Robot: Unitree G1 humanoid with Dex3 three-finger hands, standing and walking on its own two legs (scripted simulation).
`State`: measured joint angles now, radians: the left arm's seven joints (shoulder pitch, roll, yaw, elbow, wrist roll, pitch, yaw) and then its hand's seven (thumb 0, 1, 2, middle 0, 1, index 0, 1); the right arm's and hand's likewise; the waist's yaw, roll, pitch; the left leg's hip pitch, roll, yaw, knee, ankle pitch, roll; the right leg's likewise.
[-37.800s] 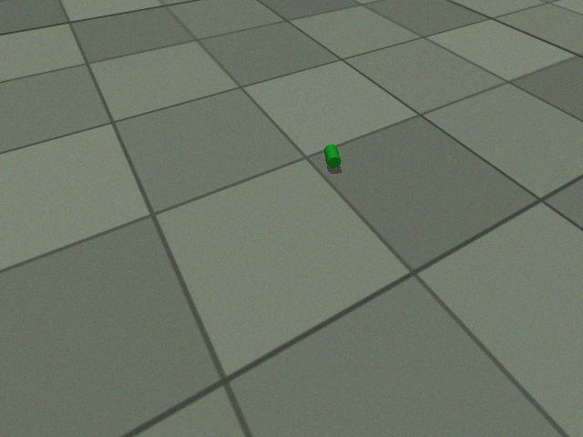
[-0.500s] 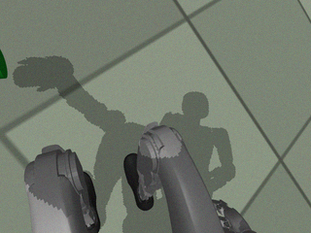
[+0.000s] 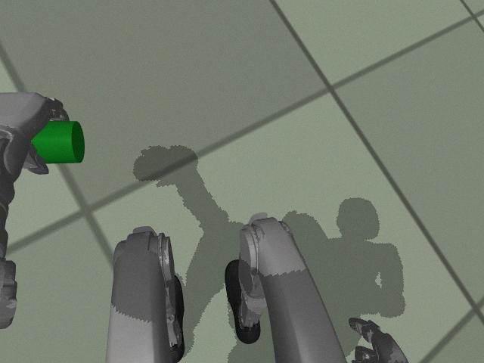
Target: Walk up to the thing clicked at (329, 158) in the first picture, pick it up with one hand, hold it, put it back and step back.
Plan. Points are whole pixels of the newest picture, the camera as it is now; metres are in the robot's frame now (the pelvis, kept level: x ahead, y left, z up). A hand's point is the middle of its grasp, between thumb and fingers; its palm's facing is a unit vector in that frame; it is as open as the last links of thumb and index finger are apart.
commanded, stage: lift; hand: left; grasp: from above
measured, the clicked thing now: (44, 142) +0.47 +0.29 -0.15
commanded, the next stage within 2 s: hold in 1.16 s
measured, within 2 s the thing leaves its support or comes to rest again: neither
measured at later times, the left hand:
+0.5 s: hand out of the picture +0.38 +0.28 +0.09, palm faces -0.44 -0.11 -0.89, open 9.7 cm
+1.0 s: hand out of the picture +0.38 +0.26 +0.21, palm faces -0.43 -0.10 -0.90, open 9.8 cm
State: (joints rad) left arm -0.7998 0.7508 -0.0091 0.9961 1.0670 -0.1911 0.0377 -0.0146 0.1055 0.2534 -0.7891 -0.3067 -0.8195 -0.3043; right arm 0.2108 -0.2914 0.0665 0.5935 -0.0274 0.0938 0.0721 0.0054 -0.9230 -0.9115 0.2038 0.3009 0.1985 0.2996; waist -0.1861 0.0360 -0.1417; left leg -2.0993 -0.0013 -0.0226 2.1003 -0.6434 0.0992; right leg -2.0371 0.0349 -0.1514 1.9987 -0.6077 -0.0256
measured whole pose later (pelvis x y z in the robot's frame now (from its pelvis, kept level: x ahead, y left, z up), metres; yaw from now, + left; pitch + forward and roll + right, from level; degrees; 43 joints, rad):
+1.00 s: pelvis +0.06 +0.00 +0.29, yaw +5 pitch +14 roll -2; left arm -0.38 0.44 -0.18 0.89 0.99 -0.06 0.16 -0.02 0.05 0.40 -0.72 -0.46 -0.75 -0.47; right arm 0.27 -0.25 -0.03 0.73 0.06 0.00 -0.04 0.01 -0.91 -0.91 0.20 0.30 0.20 0.30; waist -0.07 0.04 -0.12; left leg -0.79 -0.02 0.02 0.98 -0.42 0.06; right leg -0.78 0.07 -0.01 0.92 -0.38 -0.02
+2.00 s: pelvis +0.09 +0.00 +0.34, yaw +5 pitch +4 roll +0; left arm -0.25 0.43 -0.24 0.66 0.96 -0.06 0.00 -0.02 0.09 0.31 -0.75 -0.39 -0.78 -0.39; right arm 0.21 -0.27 -0.02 0.70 0.07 0.07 -0.07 0.01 -0.90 -0.90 0.20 0.30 0.20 0.30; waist 0.00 0.06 -0.04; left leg -0.35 -0.04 0.03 0.56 -0.28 0.05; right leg -0.36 0.05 0.03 0.55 -0.26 -0.03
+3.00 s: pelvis +0.08 +0.00 +0.35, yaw +5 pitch +1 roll +0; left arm -0.25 0.44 -0.26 0.62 0.96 -0.07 -0.06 -0.02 0.10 0.30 -0.73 -0.42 -0.76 -0.41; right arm 0.17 -0.26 -0.01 0.69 0.08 0.09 -0.09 0.01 -0.91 -0.90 0.20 0.30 0.20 0.30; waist 0.01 0.05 0.00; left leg -0.24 -0.04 0.03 0.45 -0.22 0.05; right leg -0.26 0.05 0.03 0.45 -0.21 -0.03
